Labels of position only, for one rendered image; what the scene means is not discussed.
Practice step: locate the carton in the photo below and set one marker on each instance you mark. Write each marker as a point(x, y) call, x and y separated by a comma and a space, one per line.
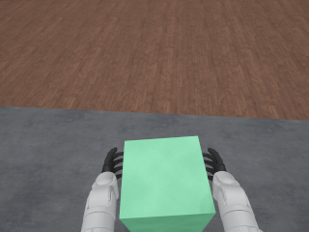
point(165, 186)

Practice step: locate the left robot hand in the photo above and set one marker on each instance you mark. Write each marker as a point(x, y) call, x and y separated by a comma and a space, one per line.
point(109, 162)

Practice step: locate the robot left forearm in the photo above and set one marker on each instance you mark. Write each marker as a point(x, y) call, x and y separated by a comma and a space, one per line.
point(101, 204)

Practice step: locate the robot right forearm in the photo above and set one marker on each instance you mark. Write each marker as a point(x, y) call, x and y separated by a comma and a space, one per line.
point(233, 204)

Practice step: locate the right robot hand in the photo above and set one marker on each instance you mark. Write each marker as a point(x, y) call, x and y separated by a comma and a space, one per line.
point(216, 163)

